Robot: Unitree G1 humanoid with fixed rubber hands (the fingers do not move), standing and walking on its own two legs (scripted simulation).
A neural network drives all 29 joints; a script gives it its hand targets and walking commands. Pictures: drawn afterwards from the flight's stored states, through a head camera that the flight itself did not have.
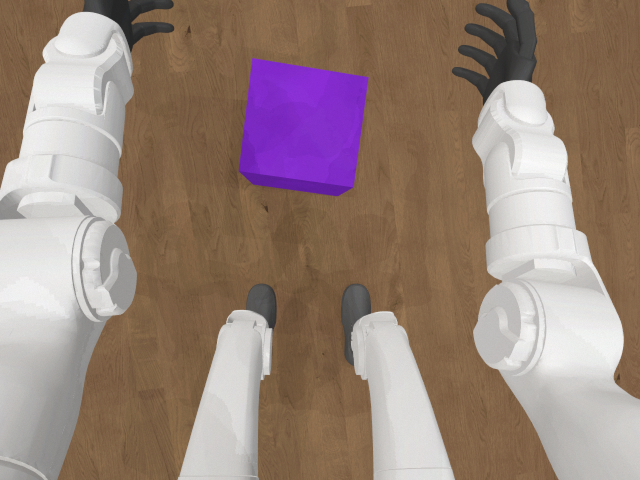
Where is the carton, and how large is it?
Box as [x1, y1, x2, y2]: [239, 58, 368, 195]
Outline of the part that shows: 252,58 239,171 253,184 332,195 338,195 353,186 368,77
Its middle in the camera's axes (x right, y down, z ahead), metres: -0.04 -0.23 +0.82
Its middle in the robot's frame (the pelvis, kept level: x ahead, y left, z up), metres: +0.55 +0.01 -0.54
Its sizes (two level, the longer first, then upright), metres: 0.210 0.200 0.250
